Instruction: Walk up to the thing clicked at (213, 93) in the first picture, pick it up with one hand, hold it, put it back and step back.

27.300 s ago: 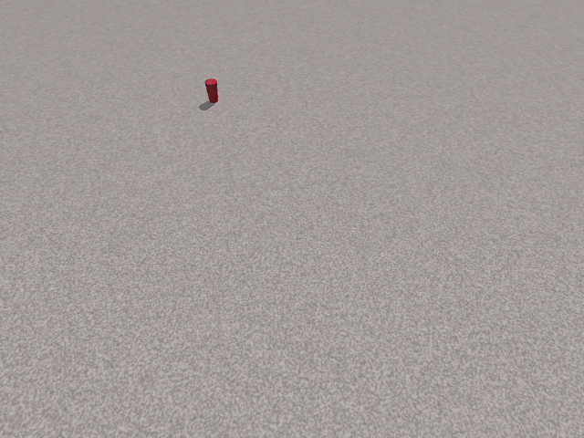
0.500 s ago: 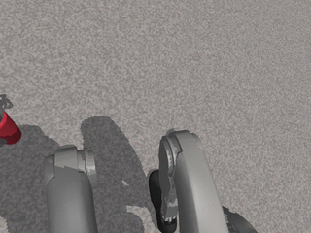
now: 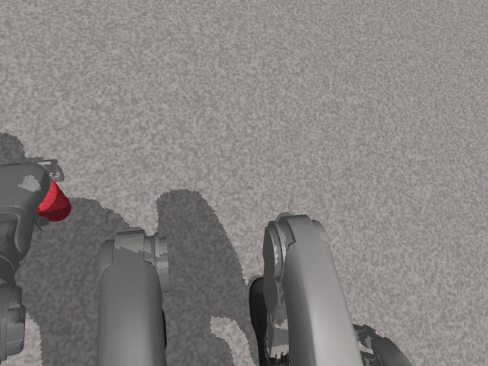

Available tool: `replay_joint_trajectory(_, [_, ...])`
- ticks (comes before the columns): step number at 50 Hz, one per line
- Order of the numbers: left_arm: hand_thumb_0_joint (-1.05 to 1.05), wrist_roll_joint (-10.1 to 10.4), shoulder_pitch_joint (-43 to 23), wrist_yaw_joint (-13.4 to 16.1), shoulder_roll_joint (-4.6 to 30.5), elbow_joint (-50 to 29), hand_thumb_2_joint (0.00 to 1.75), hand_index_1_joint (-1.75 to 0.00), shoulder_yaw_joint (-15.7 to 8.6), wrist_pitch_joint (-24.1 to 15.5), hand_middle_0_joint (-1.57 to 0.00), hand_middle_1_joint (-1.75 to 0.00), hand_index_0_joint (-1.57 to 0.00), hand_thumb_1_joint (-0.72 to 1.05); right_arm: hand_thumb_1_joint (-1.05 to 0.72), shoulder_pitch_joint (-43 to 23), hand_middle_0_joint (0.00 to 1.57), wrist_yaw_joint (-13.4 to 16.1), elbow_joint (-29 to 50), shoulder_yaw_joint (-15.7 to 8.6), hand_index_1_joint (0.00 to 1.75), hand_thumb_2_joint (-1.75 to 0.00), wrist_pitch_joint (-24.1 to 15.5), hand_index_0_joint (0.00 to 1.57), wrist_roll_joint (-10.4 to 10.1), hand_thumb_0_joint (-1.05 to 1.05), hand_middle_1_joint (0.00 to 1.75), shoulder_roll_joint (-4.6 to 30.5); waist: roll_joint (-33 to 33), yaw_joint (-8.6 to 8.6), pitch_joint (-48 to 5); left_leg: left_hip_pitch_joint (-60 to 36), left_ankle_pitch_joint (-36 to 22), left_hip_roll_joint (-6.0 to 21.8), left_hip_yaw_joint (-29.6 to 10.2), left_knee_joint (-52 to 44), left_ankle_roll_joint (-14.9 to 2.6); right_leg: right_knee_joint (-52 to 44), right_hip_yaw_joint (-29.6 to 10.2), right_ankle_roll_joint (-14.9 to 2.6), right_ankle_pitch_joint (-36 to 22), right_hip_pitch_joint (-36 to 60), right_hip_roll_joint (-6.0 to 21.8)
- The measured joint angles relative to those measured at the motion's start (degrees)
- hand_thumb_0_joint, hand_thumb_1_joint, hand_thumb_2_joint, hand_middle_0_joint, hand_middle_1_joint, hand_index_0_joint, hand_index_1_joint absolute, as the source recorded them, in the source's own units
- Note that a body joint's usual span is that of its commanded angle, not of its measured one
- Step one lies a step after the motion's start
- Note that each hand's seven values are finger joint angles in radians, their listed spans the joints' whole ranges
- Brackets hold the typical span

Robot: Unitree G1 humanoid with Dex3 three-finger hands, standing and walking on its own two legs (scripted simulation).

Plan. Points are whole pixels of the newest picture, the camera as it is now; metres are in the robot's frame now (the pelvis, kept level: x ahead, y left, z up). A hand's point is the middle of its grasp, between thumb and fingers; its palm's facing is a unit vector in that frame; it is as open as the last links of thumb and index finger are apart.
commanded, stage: settle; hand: left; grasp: from above
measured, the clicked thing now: (46, 202) +0.40 +0.32 -0.23
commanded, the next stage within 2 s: lift in 0.52 s
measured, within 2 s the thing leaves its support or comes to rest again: neither
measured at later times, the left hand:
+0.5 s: hand (3, 196) +0.37 +0.32 -0.09, palm faces -0.45 -0.06 -0.89, open 9.1 cm
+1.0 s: hand out of the picture +0.37 +0.32 -0.03, palm faces -0.45 -0.07 -0.89, open 9.1 cm
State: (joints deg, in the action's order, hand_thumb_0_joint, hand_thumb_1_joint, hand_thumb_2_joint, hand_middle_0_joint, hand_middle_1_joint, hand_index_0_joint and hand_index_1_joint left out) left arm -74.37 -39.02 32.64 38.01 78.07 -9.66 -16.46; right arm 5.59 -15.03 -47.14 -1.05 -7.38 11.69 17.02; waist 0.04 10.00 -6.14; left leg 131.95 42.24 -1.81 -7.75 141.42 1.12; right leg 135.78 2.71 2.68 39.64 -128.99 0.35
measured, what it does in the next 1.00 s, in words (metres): rises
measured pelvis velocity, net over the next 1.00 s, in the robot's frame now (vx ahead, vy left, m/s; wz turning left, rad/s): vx -0.02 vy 0.00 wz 0.03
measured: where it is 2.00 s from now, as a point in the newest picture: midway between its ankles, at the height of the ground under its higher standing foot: (212, 358)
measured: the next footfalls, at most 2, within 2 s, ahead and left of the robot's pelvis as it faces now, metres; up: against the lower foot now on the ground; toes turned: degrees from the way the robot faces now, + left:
none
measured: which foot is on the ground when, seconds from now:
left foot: down 0.00-1.00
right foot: down 0.00-1.00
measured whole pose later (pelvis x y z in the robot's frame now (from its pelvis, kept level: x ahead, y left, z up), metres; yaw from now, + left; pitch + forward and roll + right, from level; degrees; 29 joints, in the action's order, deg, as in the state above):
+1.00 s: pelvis -0.02 +0.00 +0.10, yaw +2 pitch +33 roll -7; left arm -65.3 -33.9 12.6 35.5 58.0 -3.4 -11.2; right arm 10.1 -7.2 -40.6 -2.5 -2.3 2.8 16.0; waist 2.6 7.0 -9.7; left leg 117.9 38.0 -1.2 -5.6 122.5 -0.1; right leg 117.5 2.0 2.5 36.0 -114.9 1.1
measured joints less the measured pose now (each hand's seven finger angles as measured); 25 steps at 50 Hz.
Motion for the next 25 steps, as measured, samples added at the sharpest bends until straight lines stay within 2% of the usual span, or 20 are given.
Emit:
replay_joint_trajectory(4, [-0.01,0.6,-0.7,-2.5,-0.9,-1.9,0.57,-0.66,1.0,1.3,-0.72,-0.65,-0.72,0.07,-0.94,-0.8,0.2,0.7,1.2,-1.1,0.29,-0.91,0.3,0.2,-1.8,0.0,0.3,0.4,0.6,-0.85,-0.3,-1.5,-0.7,0.2,0.5,-2.6,0.02,-2.1,-0.3,-0.16,-0.6,1.2,0.1])
replay_joint_trajectory(15, [-0.01,5.0,-2.7,-10.3,-0.3,-4.9,0.54,-0.62,2.7,3.2,-0.76,-0.62,-0.76,0.06,-0.94,-0.1,0.2,3.5,3.5,-1.1,0.29,-0.91,1.4,0.2,-4.3,0.0,0.3,0.9,1.1,-1.94,0.1,-5.8,-2.3,0.6,0.8,-8.6,-0.15,-7.9,-0.2,-0.4,-2.2,5.2,0.1])
replay_joint_trajectory(20, [-0.01,4.7,-1.1,-13.2,-0.3,-8.4,0.52,-0.61,3.1,2.1,-0.77,-0.6,-0.77,0.06,-0.94,1.6,0.2,4.3,4.0,-1.2,0.29,-0.91,2.5,0.2,-5.3,0.0,0.3,0.9,1.1,-2.23,-0.1,-6.8,-2.7,0.4,0.9,-9.9,-0.21,-9.3,-0.1,-0.5,-2.4,6.6,0.4])
replay_joint_trajectory(25, [-0.01,4.3,0.0,-14.0,-0.4,-10.9,0.52,-0.6,3.5,1.1,-0.78,-0.59,-0.78,0.05,-0.94,2.4,0.2,5.1,3.9,-1.4,0.29,-0.91,3.3,0.2,-5.8,0.0,0.3,0.5,1.0,-2.41,-0.3,-7.3,-3.3,0.2,1.1,-10.7,-0.49,-10.2,-0.2,-0.44,-2.7,7.4,0.6])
